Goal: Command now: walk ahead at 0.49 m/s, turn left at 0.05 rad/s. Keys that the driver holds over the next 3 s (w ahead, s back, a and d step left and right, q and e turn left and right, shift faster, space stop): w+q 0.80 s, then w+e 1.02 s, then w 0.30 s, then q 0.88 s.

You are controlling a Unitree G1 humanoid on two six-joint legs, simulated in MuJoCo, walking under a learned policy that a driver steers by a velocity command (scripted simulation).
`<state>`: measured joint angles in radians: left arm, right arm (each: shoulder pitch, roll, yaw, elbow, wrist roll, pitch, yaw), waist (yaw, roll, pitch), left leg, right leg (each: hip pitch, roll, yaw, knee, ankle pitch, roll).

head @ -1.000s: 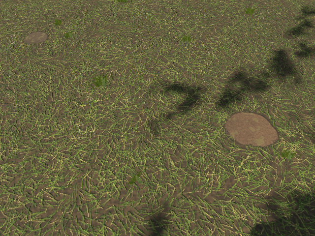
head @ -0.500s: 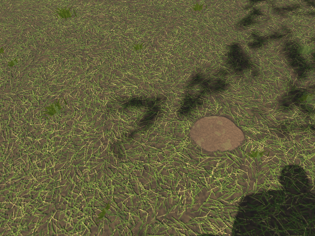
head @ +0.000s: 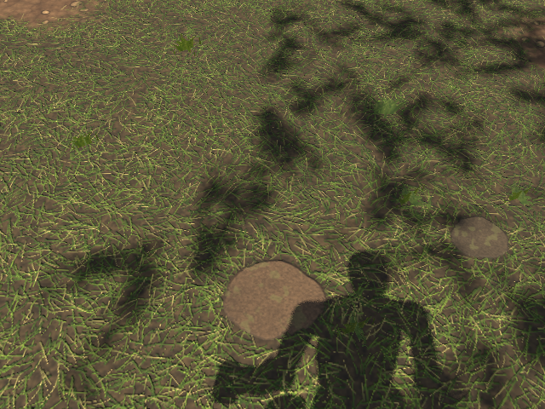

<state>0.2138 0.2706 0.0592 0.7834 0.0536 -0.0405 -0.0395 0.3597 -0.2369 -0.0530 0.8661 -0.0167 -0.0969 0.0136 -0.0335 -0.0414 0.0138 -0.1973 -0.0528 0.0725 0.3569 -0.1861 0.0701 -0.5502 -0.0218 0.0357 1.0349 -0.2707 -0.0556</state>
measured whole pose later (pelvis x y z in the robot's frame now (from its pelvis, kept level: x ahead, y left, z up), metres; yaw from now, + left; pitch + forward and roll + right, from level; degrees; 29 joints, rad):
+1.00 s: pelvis +0.48 +0.12 +0.00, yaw +27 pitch +0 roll +0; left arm 0.24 0.25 0.04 0.83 0.03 -0.03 -0.03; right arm 0.32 -0.23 -0.05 0.86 -0.01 -0.06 0.02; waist 0.00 -0.04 0.04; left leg -0.11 -0.12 0.06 0.29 -0.19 0.13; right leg -0.62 -0.13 0.00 1.07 -0.20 -0.02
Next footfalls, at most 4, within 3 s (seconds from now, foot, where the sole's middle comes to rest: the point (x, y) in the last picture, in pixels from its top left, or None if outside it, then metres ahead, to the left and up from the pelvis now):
0.24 right None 0.27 -0.11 -0.78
0.74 left None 0.48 0.17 -0.78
1.32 right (204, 293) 0.81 0.17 -0.78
1.82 left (140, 214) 1.10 0.39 -0.78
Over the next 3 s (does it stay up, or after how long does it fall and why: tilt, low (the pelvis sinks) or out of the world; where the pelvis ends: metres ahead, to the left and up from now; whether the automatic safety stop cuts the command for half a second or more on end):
stays up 1.20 0.28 0.00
